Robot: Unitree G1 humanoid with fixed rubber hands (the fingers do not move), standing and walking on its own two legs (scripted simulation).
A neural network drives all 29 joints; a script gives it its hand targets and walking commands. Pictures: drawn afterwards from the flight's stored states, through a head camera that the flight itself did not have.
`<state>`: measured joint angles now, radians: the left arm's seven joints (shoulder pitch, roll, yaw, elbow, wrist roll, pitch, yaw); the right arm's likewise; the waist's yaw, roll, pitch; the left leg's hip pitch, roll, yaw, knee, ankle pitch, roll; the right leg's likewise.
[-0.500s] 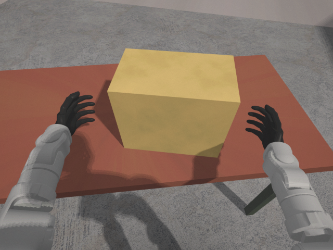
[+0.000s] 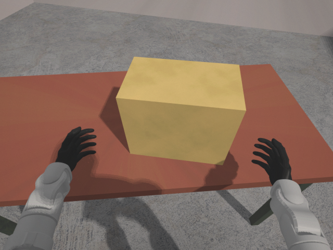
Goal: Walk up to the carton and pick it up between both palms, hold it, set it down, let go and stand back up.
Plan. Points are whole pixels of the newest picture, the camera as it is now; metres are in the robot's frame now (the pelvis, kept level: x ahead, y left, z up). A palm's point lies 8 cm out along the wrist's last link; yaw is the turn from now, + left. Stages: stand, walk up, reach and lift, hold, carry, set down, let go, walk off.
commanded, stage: set down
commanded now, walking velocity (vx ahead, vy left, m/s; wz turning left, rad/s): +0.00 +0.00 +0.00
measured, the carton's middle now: (180, 113) +0.48 -0.03 +0.03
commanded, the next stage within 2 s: none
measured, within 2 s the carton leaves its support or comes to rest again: neither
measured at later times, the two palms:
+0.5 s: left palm (60, 195) +0.24 +0.27 +0.01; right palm (273, 195) +0.23 -0.22 +0.01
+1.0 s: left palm (57, 225) +0.18 +0.27 -0.02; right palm (265, 209) +0.21 -0.21 -0.02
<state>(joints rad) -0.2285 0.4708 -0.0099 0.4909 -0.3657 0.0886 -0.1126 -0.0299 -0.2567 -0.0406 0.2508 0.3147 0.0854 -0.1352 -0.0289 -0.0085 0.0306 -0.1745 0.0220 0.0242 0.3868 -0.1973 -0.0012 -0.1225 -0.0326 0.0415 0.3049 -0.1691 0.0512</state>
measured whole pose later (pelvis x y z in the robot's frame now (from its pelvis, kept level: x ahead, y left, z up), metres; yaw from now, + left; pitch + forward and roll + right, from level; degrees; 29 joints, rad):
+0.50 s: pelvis +0.01 +0.00 +0.00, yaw +0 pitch -2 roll -1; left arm 0.05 0.46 -0.03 0.38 -0.38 -0.07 -0.12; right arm 0.18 -0.17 -0.04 0.18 0.27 -0.01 -0.16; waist 0.01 0.00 0.06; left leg -0.15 0.03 0.02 0.41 -0.22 -0.01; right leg -0.10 -0.03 0.03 0.33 -0.20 0.05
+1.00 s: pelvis +0.02 +0.00 +0.00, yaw +1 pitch -6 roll -1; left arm 0.27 0.44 -0.06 0.34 -0.35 -0.12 -0.12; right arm 0.28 -0.14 -0.02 0.27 0.20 -0.09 -0.15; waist 0.04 0.02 0.09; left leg -0.07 0.03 0.01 0.45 -0.27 -0.01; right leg -0.02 -0.03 0.03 0.36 -0.25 0.05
